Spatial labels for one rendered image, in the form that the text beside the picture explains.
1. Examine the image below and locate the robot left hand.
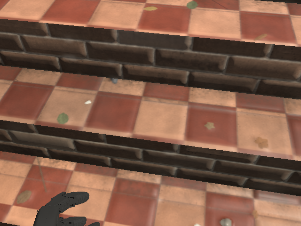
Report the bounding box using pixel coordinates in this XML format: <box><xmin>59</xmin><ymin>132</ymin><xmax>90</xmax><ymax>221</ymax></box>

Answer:
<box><xmin>33</xmin><ymin>191</ymin><xmax>100</xmax><ymax>226</ymax></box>

